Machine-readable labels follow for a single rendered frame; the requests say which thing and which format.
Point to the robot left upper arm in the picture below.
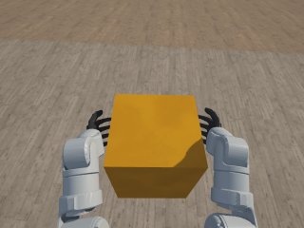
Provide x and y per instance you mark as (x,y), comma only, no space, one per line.
(91,222)

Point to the robot right upper arm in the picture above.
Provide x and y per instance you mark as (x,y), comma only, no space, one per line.
(222,220)

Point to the robot right forearm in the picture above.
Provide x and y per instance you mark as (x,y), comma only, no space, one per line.
(231,188)

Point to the right robot hand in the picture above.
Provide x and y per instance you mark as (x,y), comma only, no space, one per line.
(214,122)

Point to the left robot hand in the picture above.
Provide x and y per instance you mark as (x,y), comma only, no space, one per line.
(94,124)

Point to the carton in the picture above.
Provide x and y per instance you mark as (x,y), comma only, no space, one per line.
(155,148)

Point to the robot left forearm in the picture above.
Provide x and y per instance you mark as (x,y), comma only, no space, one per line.
(80,168)

